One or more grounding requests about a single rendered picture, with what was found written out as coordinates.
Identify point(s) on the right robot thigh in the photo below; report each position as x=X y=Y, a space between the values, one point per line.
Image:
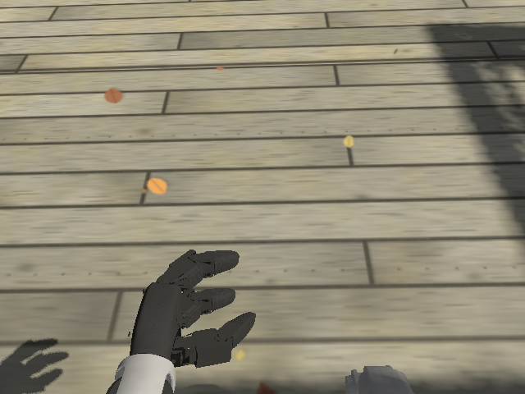
x=377 y=380

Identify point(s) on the left robot hand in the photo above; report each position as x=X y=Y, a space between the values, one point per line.
x=164 y=311

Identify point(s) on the robot left forearm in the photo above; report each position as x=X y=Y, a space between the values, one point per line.
x=144 y=374

